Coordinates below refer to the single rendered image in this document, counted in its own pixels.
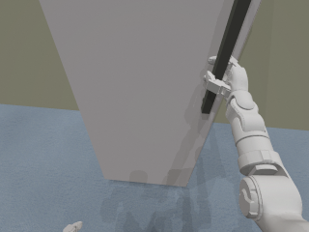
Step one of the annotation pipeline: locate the robot right upper arm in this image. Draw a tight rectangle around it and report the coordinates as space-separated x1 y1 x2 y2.
239 175 309 232

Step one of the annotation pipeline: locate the right robot forearm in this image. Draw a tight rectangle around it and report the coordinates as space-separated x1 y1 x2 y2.
225 90 302 214

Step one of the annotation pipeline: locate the fridge door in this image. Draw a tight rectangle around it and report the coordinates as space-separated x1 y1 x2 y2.
39 0 261 187

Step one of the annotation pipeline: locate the robot right hand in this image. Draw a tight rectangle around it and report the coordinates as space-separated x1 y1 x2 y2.
203 55 248 101

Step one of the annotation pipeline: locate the handle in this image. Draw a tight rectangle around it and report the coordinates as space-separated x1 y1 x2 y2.
201 0 251 114

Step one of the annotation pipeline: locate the robot left hand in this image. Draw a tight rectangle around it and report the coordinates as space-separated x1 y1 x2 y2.
63 221 83 232

